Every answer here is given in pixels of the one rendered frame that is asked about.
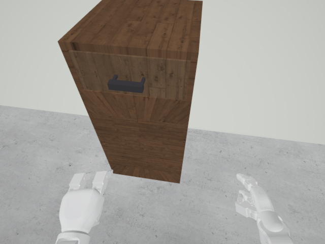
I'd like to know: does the left robot forearm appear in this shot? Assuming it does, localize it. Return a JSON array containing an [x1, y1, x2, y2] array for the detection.
[[55, 230, 90, 244]]

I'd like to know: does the robot left hand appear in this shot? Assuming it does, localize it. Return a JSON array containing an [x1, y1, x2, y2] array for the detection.
[[59, 170, 113, 234]]

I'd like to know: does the drawer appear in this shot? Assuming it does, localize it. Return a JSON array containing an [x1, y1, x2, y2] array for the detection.
[[69, 50, 190, 100]]

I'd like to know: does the cabinet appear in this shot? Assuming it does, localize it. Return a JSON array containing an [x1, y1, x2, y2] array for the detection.
[[58, 0, 203, 184]]

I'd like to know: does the robot right hand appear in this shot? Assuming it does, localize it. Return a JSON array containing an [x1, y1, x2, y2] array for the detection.
[[235, 173, 275, 220]]

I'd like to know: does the handle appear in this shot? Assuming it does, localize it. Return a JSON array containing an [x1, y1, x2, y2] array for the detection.
[[107, 75, 145, 93]]

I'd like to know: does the right robot forearm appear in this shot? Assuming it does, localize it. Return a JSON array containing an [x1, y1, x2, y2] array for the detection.
[[256, 210, 295, 244]]

